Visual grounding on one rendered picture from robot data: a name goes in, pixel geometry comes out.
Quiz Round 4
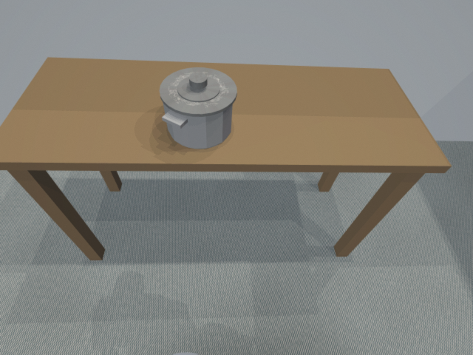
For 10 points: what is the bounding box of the lid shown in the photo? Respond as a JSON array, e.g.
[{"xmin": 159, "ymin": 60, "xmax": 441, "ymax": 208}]
[{"xmin": 159, "ymin": 67, "xmax": 237, "ymax": 117}]

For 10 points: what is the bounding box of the knob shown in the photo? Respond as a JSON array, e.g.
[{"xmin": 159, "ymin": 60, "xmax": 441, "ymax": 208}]
[{"xmin": 189, "ymin": 72, "xmax": 208, "ymax": 89}]

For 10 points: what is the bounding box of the table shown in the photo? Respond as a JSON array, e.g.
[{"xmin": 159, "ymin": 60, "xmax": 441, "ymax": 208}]
[{"xmin": 0, "ymin": 57, "xmax": 452, "ymax": 260}]

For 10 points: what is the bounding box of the pot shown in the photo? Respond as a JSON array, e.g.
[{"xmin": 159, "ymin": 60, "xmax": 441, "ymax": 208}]
[{"xmin": 162, "ymin": 104, "xmax": 233, "ymax": 149}]

